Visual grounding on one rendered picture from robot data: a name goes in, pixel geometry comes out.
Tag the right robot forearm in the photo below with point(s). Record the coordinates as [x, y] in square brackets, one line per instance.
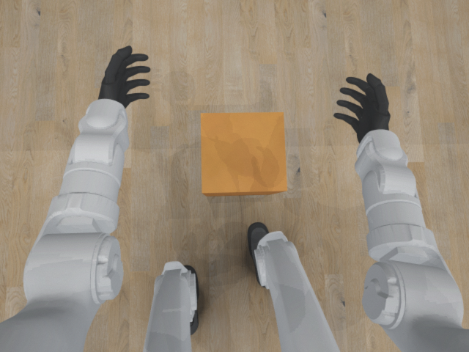
[397, 230]

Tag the left robot hand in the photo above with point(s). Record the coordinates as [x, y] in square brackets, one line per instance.
[115, 86]

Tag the robot left upper arm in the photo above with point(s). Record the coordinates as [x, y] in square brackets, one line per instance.
[69, 276]

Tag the right robot hand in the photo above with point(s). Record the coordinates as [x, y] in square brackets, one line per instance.
[374, 113]

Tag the robot right upper arm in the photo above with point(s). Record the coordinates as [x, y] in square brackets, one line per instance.
[418, 306]

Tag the right robot shin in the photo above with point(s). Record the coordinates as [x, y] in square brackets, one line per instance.
[274, 236]

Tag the left robot forearm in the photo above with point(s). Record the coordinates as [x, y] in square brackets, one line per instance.
[87, 201]

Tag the carton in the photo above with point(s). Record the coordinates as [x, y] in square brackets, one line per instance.
[243, 154]

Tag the left robot foot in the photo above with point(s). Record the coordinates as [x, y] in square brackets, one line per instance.
[195, 323]

